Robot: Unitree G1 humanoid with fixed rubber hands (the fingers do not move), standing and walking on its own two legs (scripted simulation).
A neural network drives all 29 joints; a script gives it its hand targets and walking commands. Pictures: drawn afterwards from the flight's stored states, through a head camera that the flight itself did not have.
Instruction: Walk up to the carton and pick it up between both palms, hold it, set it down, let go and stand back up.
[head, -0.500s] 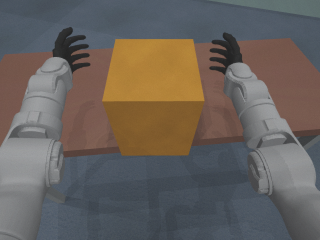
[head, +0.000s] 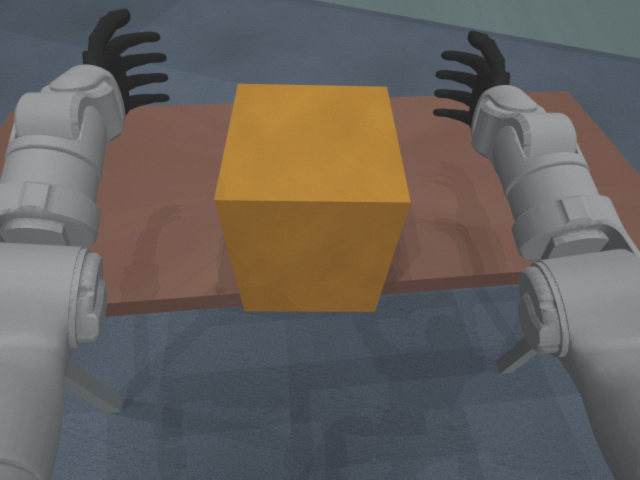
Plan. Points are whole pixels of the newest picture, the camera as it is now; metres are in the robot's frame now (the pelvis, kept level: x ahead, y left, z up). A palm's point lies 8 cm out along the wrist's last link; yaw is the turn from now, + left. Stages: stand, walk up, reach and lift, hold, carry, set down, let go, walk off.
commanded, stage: set down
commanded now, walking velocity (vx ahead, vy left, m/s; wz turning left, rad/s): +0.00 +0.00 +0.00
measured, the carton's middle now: (311, 205) +0.47 +0.01 +0.05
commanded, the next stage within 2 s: let go in 1.66 s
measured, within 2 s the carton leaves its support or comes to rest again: neither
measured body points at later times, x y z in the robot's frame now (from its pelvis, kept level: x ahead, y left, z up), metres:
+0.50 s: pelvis +0.00 +0.00 +0.00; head +0.02 +0.01 +0.45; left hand +0.43 +0.22 +0.17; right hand +0.42 -0.18 +0.15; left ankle +0.02 +0.11 -0.75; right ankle -0.01 -0.11 -0.75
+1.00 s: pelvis +0.00 +0.00 +0.00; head +0.00 +0.01 +0.45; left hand +0.36 +0.23 +0.11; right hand +0.36 -0.18 +0.10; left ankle +0.02 +0.11 -0.75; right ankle -0.01 -0.11 -0.75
